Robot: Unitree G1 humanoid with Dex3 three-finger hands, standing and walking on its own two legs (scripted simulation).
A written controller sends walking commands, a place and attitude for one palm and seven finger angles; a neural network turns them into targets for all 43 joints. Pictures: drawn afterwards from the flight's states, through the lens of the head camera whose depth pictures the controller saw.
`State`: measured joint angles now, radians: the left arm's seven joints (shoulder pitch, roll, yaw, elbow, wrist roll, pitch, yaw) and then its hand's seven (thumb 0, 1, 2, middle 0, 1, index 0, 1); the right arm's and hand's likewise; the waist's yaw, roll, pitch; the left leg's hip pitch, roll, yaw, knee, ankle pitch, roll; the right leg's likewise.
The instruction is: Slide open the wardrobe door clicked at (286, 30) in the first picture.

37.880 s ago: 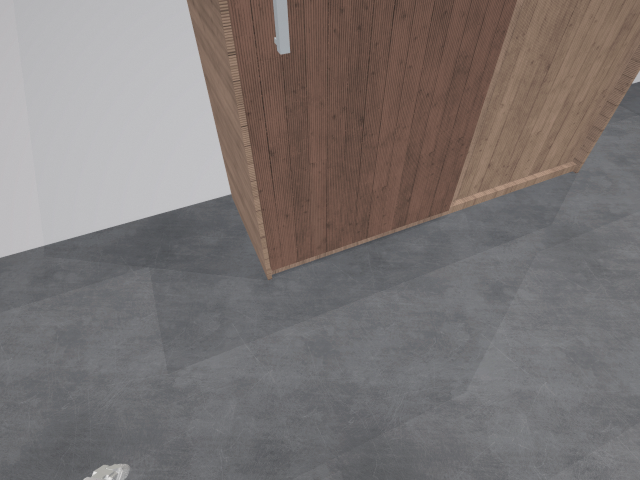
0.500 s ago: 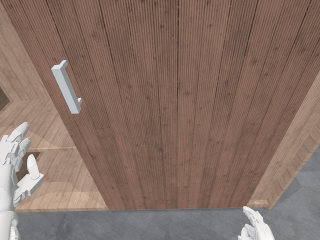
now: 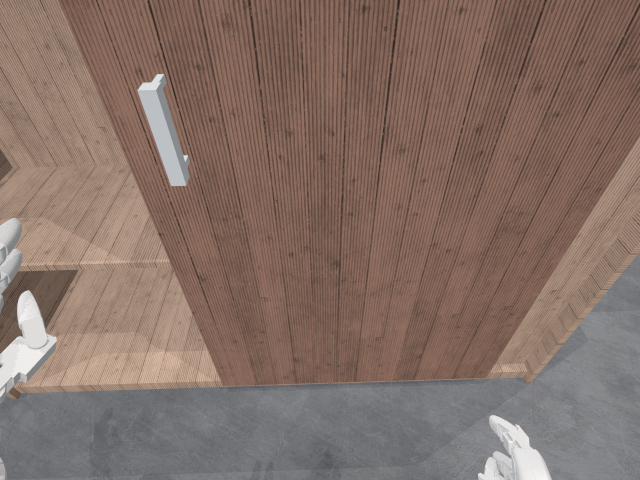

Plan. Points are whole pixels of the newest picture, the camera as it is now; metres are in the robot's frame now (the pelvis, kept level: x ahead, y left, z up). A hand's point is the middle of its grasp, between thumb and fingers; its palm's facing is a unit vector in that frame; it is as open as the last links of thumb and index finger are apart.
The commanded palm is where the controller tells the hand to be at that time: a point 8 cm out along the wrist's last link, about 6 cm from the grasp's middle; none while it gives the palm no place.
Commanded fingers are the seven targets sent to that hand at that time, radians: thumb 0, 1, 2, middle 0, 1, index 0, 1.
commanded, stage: step back with the hand held close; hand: left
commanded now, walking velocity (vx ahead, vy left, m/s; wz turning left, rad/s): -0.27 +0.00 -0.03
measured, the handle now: (170, 131) +0.53 +0.27 +0.19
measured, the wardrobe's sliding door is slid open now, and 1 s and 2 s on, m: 0.67 0.67 0.67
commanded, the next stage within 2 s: stop stepping back and stand still in 0.50 s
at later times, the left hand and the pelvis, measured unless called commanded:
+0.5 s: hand out of the picture +0.09 +0.33 +0.17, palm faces +0.52 -0.78 -0.34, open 7.4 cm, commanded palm +0.01 +0.36 +0.18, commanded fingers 0.00 0.90 0.90 -0.20 -0.30 -0.20 -0.30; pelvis -0.10 +0.05 -0.02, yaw +5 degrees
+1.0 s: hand out of the picture -0.10 +0.40 +0.19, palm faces +0.42 -0.84 -0.34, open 7.4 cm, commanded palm -0.15 +0.45 +0.18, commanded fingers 0.00 0.90 0.90 -0.20 -0.30 -0.20 -0.30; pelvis -0.28 +0.15 +0.02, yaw +2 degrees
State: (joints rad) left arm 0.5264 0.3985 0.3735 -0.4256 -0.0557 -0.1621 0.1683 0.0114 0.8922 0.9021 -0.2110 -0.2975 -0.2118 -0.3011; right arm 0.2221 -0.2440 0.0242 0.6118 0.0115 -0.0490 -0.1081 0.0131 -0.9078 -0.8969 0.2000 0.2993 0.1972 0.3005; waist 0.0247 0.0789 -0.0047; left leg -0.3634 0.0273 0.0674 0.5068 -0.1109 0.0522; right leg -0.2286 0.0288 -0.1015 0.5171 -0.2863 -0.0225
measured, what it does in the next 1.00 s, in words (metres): walks backwards: right foot, then left foot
